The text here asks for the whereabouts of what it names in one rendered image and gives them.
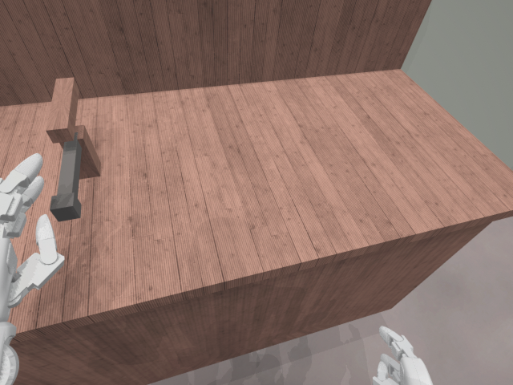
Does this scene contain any right robot hand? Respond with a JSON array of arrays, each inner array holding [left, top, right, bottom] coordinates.
[[373, 326, 433, 385]]

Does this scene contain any left robot hand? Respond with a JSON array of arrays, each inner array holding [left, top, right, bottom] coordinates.
[[0, 153, 64, 322]]

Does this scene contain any robot left forearm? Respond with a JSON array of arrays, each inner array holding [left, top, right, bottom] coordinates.
[[0, 322, 19, 385]]

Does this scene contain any tap lever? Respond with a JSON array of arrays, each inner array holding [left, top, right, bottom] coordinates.
[[50, 132, 82, 222]]

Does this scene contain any counter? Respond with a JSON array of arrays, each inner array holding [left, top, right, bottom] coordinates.
[[0, 0, 513, 385]]

